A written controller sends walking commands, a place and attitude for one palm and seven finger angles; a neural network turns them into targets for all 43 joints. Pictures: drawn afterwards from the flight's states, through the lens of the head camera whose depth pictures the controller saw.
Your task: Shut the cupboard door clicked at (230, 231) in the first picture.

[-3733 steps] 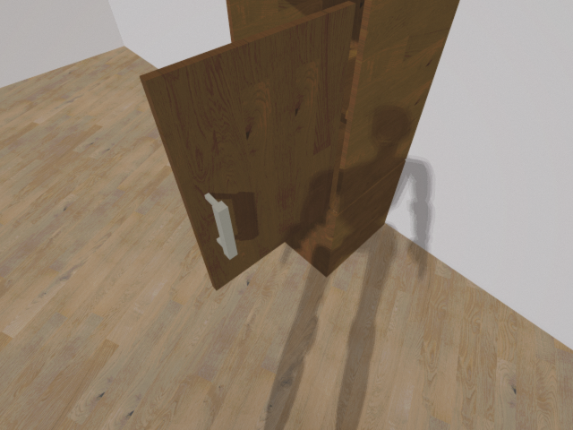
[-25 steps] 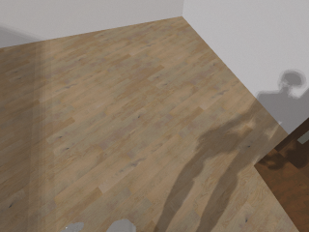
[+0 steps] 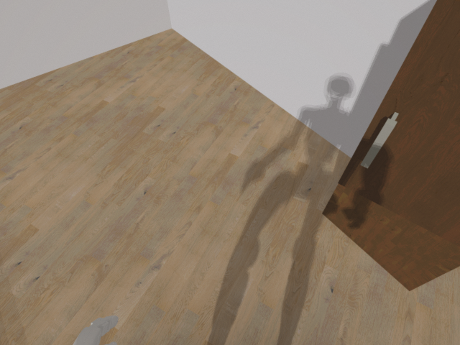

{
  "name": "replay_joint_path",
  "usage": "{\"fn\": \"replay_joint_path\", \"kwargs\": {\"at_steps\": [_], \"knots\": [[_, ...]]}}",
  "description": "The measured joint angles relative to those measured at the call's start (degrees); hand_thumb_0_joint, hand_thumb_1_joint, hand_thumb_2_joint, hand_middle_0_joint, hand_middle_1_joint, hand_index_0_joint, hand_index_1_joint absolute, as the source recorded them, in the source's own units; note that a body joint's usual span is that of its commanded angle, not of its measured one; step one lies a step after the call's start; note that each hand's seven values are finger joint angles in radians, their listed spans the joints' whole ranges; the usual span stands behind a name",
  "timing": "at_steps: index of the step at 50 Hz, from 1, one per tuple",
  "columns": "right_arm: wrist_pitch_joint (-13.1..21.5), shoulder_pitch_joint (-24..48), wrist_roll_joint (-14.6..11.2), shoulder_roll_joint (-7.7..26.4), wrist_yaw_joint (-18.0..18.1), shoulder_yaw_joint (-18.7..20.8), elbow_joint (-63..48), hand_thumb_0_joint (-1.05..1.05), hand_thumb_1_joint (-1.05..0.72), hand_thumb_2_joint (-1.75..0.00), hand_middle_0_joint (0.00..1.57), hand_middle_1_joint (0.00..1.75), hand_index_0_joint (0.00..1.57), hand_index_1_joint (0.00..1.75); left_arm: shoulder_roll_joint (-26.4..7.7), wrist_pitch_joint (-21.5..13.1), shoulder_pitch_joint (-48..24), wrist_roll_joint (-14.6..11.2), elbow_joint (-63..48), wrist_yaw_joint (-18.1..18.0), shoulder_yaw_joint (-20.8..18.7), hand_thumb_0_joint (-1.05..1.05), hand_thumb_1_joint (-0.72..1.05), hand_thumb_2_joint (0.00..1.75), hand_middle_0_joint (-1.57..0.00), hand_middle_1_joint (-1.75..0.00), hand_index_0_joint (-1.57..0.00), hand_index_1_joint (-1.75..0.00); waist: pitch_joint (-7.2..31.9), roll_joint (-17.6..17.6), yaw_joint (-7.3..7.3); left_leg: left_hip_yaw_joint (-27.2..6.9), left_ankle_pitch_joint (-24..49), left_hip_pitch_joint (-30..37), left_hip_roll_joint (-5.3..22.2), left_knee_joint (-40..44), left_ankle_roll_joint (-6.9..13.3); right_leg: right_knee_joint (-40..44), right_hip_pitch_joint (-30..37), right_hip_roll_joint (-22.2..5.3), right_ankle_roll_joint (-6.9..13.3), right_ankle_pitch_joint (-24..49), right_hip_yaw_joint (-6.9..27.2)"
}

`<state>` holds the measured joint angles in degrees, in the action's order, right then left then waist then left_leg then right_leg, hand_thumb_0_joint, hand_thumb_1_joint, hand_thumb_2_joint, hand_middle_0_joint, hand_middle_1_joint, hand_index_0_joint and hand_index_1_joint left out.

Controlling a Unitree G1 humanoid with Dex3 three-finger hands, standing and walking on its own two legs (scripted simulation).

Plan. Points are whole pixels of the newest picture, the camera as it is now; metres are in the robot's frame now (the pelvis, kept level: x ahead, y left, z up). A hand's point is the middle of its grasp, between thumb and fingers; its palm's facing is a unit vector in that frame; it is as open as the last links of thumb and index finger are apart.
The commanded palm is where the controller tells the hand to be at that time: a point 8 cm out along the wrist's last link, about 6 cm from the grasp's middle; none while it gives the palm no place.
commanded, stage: turn to face it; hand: left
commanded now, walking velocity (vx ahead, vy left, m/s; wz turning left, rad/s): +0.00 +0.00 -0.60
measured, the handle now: (379, 140) +0.61 -0.37 -0.07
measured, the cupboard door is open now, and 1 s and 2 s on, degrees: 15 15 15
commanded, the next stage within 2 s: take the last steps up to it in 1.00 s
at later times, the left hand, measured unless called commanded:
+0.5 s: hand (136, 337) +0.15 +0.20 -0.16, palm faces -0.23 -0.95 -0.20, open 7.4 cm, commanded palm none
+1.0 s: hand (187, 311) +0.20 +0.10 -0.14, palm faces -0.47 -0.85 -0.22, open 7.4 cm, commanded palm none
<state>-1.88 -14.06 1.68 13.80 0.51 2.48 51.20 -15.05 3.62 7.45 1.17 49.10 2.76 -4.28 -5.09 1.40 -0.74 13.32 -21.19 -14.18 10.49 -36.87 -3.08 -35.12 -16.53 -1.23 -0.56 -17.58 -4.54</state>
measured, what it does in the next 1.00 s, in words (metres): steps on the spot, turning right: left foot, then right foot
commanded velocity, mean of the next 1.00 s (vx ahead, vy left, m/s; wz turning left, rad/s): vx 0.00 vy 0.00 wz -0.46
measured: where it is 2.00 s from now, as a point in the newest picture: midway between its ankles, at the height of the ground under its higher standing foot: outside the picture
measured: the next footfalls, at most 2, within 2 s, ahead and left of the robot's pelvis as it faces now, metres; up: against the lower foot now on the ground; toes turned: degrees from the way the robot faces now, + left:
left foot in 0.40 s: +0.10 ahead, +0.12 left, +0.00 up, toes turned -11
right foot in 0.76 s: +0.01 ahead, -0.14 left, +0.00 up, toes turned -28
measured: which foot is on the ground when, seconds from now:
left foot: down 0.00-0.00, up 0.02-0.38, down 0.40-0.74, up 0.76-1.00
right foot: down 0.00-0.40, up 0.42-0.74, down 0.76-1.00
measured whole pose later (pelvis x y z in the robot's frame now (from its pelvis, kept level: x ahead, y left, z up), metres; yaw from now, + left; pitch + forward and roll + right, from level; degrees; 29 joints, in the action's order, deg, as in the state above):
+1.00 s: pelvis +0.03 -0.02 +0.01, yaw -29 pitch +1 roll +0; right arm -3.2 -13.0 1.1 14.3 0.7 2.7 53.9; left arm -11.2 2.0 10.1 1.5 52.8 0.3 -2.1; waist -2.8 0.5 -1.0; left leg 3.0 -24.4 -24.2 3.2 -51.1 -4.4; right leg -28.3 -14.3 0.5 1.3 -15.0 0.4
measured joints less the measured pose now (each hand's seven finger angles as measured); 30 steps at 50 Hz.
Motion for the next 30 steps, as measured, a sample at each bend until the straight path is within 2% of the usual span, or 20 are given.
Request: {"fn": "replay_joint_path", "kwargs": {"at_steps": [1, 3, 5, 8, 13, 18, 20, 21, 23, 26, 28, 30], "knots": [[-0.4, 0.1, -0.2, 0.6, -0.1, 0.3, 0.4, 0.01, -0.90, -0.90, 0.20, 0.30, 0.20, 0.30, 0.3, -0.8, -0.2, 0.1, 0.0, -0.3, 0.1, 0.01, 0.91, 0.90, -0.20, -0.30, -0.20, -0.29, 0.0, 0.7, 0.05, -1.1, -3.5, -1.7, 0.3, -4.3, -0.5, 0.1, -0.2, 0.6, 0.9, -0.1, 0.2], [-1.8, 1.0, -0.5, 1.8, 0.4, 0.8, 1.2, 0.01, -0.90, -0.90, 0.20, 0.30, 0.20, 0.30, 1.3, -1.7, -0.3, -0.1, 0.0, -1.1, 0.8, 0.01, 0.91, 0.90, -0.20, -0.30, -0.20, -0.29, -0.6, 2.0, -0.30, -6.5, -9.3, -6.3, -1.8, -15.7, -1.0, -1.7, -0.9, 1.4, 2.1, -1.7, 0.6], [-2.5, 2.0, -0.6, 2.3, 0.7, 1.0, 1.7, 0.01, -0.90, -0.90, 0.20, 0.29, 0.20, 0.30, 2.1, -1.9, 0.3, -0.2, 0.1, -1.8, 1.1, 0.01, 0.91, 0.90, -0.20, -0.30, -0.20, -0.29, -0.7, 2.0, -0.25, -9.3, -8.6, -10.3, -4.0, -24.3, -1.4, -0.1, -0.4, 1.9, 2.6, -1.2, 1.8], [-2.2, 3.1, -0.5, 2.2, 0.5, 0.9, 1.0, 0.01, -0.91, -0.90, 0.20, 0.29, 0.20, 0.30, 2.6, -1.6, 1.5, -0.2, 0.5, -2.2, 1.5, 0.01, 0.91, 0.90, -0.20, -0.30, -0.20, -0.30, -0.2, 0.9, -0.27, -10.6, -4.3, -13.5, -5.4, -26.9, -2.3, 3.7, 0.8, 2.4, 2.7, 1.3, 3.8], [-1.8, 4.3, -0.5, 1.2, 0.1, 0.6, -0.6, 0.01, -0.91, -0.90, 0.20, 0.29, 0.20, 0.30, 2.8, -1.4, 3.1, 0.0, 1.2, -2.1, 1.7, 0.01, 0.91, 0.90, -0.20, -0.30, -0.20, -0.30, 0.7, -0.9, 0.32, -11.8, -1.9, -13.5, -6.6, -19.9, -2.6, 6.7, 1.5, 3.4, 2.8, 3.0, 6.7], [-0.8, 5.4, -1.0, 0.1, 0.3, 0.0, -1.7, 0.01, -0.90, -0.90, 0.20, 0.29, 0.20, 0.30, 2.3, -0.9, 4.2, 0.1, 2.0, -2.0, 1.3, 0.01, 0.91, 0.90, -0.20, -0.30, -0.20, -0.30, 1.4, -2.8, 1.48, -12.3, -0.6, -8.2, -8.4, -5.4, -2.0, 5.3, 0.4, 4.3, 1.8, 2.5, 10.1], [0.2, 5.0, -1.0, 0.1, 0.4, -0.5, -2.5, 0.01, -0.90, -0.90, 0.20, 0.29, 0.20, 0.30, 2.0, -0.4, 4.8, -0.2, 2.1, -1.9, 0.9, 0.01, 0.91, 0.90, -0.20, -0.30, -0.20, -0.30, 2.2, -2.7, 1.56, -12.3, 4.5, -4.2, -8.2, 4.3, -0.8, 2.7, -1.0, 5.4, 1.0, 1.1, 11.2], [0.6, 5.0, -0.7, -0.3, 0.5, -0.7, -2.5, 0.01, -0.90, -0.90, 0.20, 0.29, 0.20, 0.30, 1.6, -0.1, 4.6, -0.5, 2.2, -1.9, 0.7, 0.01, 0.91, 0.90, -0.20, -0.30, -0.20, -0.30, 2.2, -3.3, 1.52, -11.8, 5.1, -4.3, -8.3, 4.4, 0.7, -0.7, -2.5, 5.4, 0.8, -2.6, 11.4], [0.9, 4.8, -0.1, -1.0, 0.6, -1.4, -2.8, 0.01, -0.90, -0.90, 0.20, 0.29, 0.20, 0.30, 0.6, 0.4, 4.1, -0.3, 2.5, -1.6, 0.2, 0.01, 0.91, 0.90, -0.20, -0.30, -0.20, -0.30, 1.6, -4.1, 1.82, -10.1, 4.4, -3.9, -7.7, 3.3, 2.6, -11.7, -6.2, 5.1, 0.1, -10.2, 9.5], [1.0, 3.7, 0.3, -1.7, 0.8, -2.0, -3.0, 0.01, -0.90, -0.90, 0.20, 0.29, 0.20, 0.30, -0.4, 0.7, 3.4, -0.2, 2.6, -0.9, -0.5, 0.01, 0.91, 0.90, -0.20, -0.30, -0.20, -0.30, 0.8, -3.7, 1.80, -8.5, 4.5, -1.7, -6.1, 5.1, 3.0, -24.1, -10.0, 3.7, -1.3, -11.9, 5.7], [0.8, 3.1, 0.4, -1.9, 0.8, -2.0, -2.7, 0.01, -0.90, -0.90, 0.20, 0.30, 0.20, 0.30, -0.8, 0.9, 2.8, -0.2, 2.3, -0.6, -0.7, 0.01, 0.91, 0.90, -0.20, -0.30, -0.20, -0.29, 0.4, -3.1, 1.77, -7.5, 5.0, -0.3, -5.0, 6.5, 2.8, -25.4, -10.4, 2.4, -1.9, -11.2, 4.0], [0.7, 2.4, 0.4, -1.8, 0.8, -1.9, -2.2, 0.01, -0.90, -0.90, 0.20, 0.30, 0.20, 0.30, -0.9, 1.0, 2.2, -0.2, 2.0, -0.4, -0.8, 0.01, 0.91, 0.90, -0.20, -0.30, -0.20, -0.29, 0.1, -2.3, 1.57, -6.4, 5.1, 0.6, -3.9, 7.1, 2.5, -22.6, -9.6, 1.3, -2.1, -10.4, 2.8]]}}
